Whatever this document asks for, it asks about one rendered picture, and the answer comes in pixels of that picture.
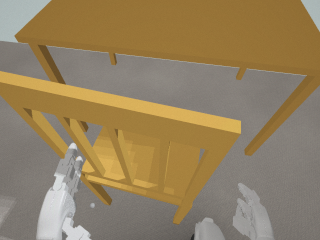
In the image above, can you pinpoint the robot right thigh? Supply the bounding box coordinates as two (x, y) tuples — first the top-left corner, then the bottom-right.
(194, 221), (226, 240)

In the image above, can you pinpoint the robot left hand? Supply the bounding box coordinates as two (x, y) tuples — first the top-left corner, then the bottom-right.
(36, 143), (91, 240)

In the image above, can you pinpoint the right robot shin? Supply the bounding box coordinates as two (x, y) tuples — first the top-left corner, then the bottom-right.
(202, 217), (214, 223)

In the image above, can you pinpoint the chair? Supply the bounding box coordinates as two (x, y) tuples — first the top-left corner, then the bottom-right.
(0, 71), (241, 225)

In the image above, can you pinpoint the table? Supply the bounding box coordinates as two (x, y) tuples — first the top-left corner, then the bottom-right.
(15, 0), (320, 156)

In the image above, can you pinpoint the robot right hand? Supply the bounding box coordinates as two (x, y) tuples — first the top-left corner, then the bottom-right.
(232, 183), (275, 240)

